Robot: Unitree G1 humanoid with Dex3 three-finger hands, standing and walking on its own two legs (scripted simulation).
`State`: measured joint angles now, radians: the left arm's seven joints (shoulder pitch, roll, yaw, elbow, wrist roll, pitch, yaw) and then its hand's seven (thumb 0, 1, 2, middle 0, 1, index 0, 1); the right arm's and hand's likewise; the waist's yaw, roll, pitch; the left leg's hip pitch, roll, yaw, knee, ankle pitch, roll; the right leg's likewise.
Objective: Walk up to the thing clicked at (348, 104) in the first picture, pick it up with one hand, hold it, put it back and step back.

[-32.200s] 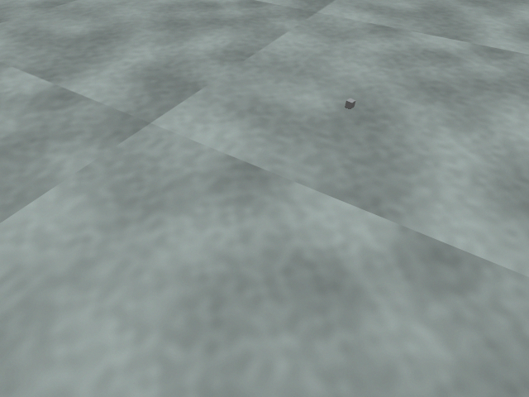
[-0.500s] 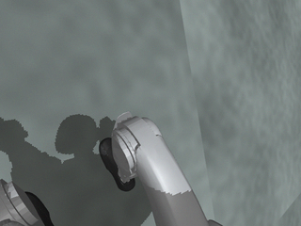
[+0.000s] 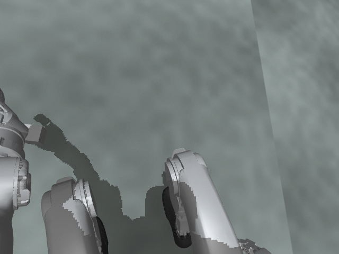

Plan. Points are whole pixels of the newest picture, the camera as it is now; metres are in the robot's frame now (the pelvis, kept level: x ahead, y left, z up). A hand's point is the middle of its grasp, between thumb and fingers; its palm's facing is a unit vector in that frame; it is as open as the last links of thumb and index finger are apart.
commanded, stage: withdraw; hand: left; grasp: from above
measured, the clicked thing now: (34, 134) +0.49 +0.29 -0.33
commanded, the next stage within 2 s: home in 0.34 s
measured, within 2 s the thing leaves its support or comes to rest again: neither
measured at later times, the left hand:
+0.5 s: hand (29, 125) +0.48 +0.26 -0.22, palm faces -0.44 -0.04 -0.90, open 13.9 cm
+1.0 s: hand out of the picture +0.34 +0.26 -0.02, palm faces -0.33 -0.58 -0.75, open 8.5 cm
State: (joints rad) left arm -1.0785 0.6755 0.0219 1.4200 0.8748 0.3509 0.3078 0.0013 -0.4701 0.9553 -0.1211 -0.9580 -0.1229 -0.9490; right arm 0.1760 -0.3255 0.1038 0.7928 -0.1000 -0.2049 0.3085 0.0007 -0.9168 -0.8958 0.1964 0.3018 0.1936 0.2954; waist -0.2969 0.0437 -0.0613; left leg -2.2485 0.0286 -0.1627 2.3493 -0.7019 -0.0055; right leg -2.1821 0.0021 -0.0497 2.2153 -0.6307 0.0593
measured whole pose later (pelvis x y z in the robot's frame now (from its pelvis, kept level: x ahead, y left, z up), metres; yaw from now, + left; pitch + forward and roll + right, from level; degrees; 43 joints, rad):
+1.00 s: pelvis +0.00 +0.00 +0.10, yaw +5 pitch +34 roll -6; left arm -0.36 0.48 -0.01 0.56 0.61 0.02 0.03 0.00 0.65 0.87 -0.22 -0.36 -0.21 -0.36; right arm 0.12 -0.29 -0.03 0.59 0.01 0.03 0.06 0.00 -0.91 -0.89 0.20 0.30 0.20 0.30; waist -0.08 0.04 -0.20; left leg -1.96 0.02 -0.09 2.02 -0.66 0.00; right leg -1.92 -0.04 -0.02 1.94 -0.62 0.05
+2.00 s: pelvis +0.09 +0.00 +0.36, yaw +10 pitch +11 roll -3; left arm 0.51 0.22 0.03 -0.13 -0.06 0.47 0.02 0.01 0.90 0.90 -0.20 -0.30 -0.20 -0.30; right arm 0.28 -0.22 0.03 0.51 0.02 -0.23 -0.18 0.01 -0.90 -0.90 0.20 0.30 0.20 0.30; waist -0.04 0.05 -0.19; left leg -0.70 0.04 -0.06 1.01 -0.50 -0.02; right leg -0.66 -0.04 -0.06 0.94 -0.46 0.03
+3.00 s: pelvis +0.08 +0.00 +0.36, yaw +10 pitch +10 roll -3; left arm 0.50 0.22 0.03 -0.13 -0.05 0.46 0.02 0.01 0.91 0.90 -0.20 -0.30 -0.20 -0.30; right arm 0.28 -0.22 0.03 0.55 0.01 -0.25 -0.18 0.01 -0.90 -0.89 0.20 0.30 0.20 0.30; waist -0.04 0.04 -0.16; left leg -0.69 0.05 -0.06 1.02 -0.50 -0.02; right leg -0.65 -0.03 -0.05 0.94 -0.45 0.04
